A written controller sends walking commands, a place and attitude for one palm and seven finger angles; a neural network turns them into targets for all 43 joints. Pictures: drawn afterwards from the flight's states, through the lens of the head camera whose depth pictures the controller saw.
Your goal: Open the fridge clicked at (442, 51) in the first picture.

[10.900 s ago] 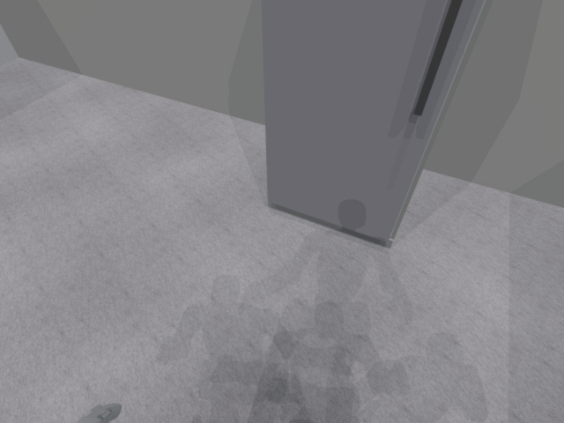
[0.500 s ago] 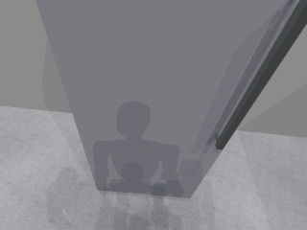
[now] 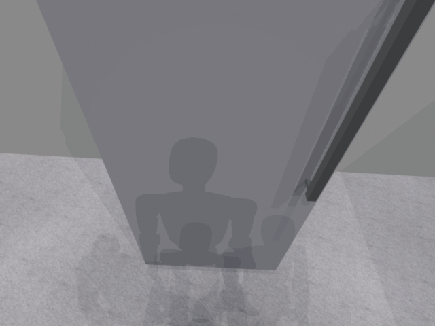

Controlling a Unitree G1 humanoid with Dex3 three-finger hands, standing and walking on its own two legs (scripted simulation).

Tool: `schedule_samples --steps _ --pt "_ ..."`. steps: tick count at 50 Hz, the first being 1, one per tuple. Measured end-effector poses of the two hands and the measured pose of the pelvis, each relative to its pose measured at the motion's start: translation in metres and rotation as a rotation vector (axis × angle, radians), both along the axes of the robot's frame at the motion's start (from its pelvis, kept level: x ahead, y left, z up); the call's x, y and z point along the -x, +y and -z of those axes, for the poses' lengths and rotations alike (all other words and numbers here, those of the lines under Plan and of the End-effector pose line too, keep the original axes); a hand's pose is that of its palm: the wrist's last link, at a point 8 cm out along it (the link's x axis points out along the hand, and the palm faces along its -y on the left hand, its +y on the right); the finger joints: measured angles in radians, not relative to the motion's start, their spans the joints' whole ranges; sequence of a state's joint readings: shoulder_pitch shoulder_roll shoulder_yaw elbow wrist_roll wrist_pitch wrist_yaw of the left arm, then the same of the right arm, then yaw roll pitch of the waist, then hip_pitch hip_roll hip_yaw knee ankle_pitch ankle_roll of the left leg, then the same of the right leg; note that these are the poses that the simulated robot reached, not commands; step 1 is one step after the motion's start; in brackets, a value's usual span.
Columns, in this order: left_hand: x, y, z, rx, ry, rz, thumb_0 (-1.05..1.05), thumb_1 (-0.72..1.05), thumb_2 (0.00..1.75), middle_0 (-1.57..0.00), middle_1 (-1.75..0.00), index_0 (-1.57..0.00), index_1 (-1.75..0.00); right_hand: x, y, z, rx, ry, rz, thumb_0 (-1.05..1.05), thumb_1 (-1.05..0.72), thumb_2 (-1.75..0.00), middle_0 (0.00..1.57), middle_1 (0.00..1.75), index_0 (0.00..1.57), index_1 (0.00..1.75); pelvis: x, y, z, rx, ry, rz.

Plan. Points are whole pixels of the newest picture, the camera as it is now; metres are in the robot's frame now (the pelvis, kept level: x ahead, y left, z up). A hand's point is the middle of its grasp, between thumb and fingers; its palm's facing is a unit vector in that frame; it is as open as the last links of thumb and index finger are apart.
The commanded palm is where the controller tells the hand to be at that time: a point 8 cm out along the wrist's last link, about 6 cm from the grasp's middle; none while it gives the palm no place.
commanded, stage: look again from close up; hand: right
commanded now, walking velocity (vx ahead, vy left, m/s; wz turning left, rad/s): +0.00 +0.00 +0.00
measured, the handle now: (346, 118) +0.45 -0.20 +0.18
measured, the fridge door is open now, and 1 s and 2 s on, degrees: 0 0 0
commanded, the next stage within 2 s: raise the hand to about handle height in 0.86 s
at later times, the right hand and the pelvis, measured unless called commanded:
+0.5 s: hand out of the picture -0.01 -0.18 -0.17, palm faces +0.04 +0.98 -0.19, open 7.3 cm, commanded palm none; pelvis -0.01 -0.02 +0.00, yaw +0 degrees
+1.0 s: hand out of the picture +0.00 -0.18 -0.17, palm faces +0.08 +0.97 -0.21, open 7.3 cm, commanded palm +0.09 -0.23 -0.07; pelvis -0.01 -0.01 +0.00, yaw +0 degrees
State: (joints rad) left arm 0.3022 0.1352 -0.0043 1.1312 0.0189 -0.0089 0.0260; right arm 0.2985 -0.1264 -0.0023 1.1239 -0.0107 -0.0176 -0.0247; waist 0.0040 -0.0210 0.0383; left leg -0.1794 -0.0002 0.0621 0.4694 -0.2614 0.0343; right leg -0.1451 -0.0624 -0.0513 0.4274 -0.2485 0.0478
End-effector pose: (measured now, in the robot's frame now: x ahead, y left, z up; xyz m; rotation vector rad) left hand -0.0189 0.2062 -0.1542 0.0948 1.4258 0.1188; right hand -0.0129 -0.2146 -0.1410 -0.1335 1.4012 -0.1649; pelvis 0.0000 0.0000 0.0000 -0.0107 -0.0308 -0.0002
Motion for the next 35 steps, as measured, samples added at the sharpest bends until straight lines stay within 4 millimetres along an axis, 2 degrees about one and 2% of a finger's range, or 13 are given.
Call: schedule_samples --steps 9,18,35 --pt "0.011 -0.015 0.0 0.014 0.012 -0.009 0.0 0.9 0.9 -0.2 -0.3 -0.2 -0.3 0.0 -0.011 -0.001 0.007 -0.007 -0.002 0.0 -0.91 -0.9 0.2 0.3 0.2 0.3 0.005 -0.008 0.0 0.001 0.001 -0.004" --pt "0.018 -0.022 0.0 0.016 0.022 -0.014 0.0 0.9 0.9 -0.2 -0.3 -0.2 -0.3 0.001 -0.018 -0.001 0.01 -0.004 -0.001 0.0 -0.92 -0.9 0.2 0.3 0.2 0.3 0.007 -0.015 0.0 0.004 0.005 -0.005" --pt "0.008 -0.02 -0.001 0.002 -0.001 -0.01 0.0 0.9 0.9 -0.2 -0.3 -0.2 -0.3 0.005 -0.017 0.0 0.003 0.006 0.005 0.0 -0.92 -0.9 0.2 0.3 0.2 0.3 0.006 -0.017 0.0 0.006 0.007 -0.007"
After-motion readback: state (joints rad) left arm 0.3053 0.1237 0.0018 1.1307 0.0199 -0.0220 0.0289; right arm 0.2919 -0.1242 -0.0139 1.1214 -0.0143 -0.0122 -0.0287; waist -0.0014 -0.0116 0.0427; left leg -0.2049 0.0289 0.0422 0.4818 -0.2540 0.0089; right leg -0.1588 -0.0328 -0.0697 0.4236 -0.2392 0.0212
